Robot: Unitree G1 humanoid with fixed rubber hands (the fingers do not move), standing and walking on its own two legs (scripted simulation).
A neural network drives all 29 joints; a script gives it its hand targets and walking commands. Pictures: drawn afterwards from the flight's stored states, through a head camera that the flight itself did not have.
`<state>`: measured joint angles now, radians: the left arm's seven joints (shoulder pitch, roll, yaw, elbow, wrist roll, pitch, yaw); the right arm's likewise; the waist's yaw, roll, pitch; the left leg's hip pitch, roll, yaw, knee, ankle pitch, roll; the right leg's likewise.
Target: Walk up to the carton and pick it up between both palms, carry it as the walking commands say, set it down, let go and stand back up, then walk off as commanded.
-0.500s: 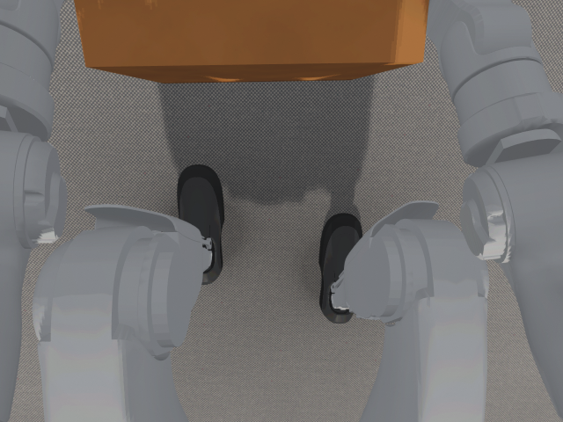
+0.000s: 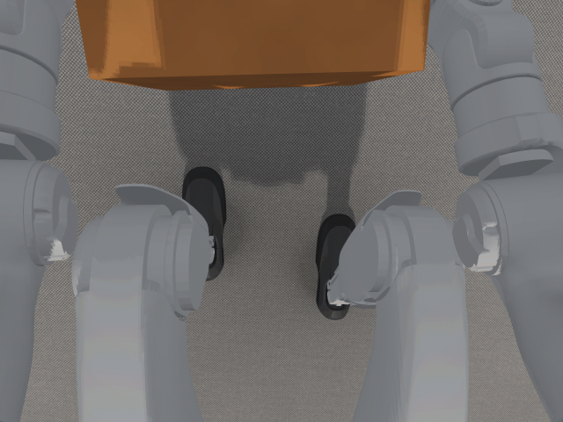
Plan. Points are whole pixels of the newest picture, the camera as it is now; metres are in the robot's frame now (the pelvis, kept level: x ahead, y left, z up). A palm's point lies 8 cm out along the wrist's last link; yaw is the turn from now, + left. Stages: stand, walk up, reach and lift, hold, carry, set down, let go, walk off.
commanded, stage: reach and lift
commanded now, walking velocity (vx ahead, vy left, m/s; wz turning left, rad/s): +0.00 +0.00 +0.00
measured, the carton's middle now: out of the picture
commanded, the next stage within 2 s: none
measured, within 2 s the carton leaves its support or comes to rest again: neither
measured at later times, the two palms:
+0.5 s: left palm out of the picture +0.55 +0.26 -0.08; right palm out of the picture +0.56 -0.11 -0.10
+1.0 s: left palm out of the picture +0.53 +0.25 -0.02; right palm out of the picture +0.54 -0.12 -0.03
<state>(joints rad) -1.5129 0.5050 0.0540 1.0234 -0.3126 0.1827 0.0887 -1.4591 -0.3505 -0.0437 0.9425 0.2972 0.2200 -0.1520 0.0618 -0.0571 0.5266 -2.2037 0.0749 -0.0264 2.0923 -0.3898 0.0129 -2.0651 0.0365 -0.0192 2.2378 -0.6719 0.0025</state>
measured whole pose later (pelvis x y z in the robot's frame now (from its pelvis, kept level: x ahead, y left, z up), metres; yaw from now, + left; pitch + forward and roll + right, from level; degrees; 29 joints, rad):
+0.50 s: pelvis -0.01 +0.00 +0.03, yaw +0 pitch +28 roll -1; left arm -1.49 0.46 0.19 0.85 -0.17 0.32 0.07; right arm -1.41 -0.31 -0.18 0.76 0.16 0.35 -0.12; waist 0.07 -0.05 0.53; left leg -2.10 0.07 -0.02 2.00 -0.38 0.02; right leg -1.97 0.03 -0.01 2.13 -0.65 0.01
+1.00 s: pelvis -0.02 +0.00 +0.08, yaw +0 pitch +26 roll -1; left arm -1.41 0.36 0.33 0.64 -0.03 0.42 0.03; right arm -1.32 -0.22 -0.34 0.56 0.04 0.44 -0.07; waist 0.06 -0.06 0.53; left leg -1.95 0.07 -0.02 1.84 -0.34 0.01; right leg -1.84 0.04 -0.01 1.97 -0.59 0.00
